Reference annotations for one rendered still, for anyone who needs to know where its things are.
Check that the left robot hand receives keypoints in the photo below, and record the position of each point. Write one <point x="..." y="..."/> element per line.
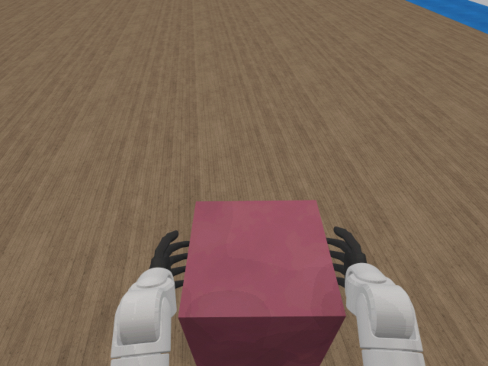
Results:
<point x="161" y="258"/>

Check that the robot left forearm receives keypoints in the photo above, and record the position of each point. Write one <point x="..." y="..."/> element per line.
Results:
<point x="142" y="322"/>

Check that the robot right forearm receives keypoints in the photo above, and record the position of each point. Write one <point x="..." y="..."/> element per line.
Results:
<point x="386" y="318"/>

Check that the right robot hand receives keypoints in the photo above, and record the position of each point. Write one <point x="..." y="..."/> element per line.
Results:
<point x="352" y="252"/>

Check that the carton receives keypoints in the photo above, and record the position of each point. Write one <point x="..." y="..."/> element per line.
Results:
<point x="259" y="287"/>

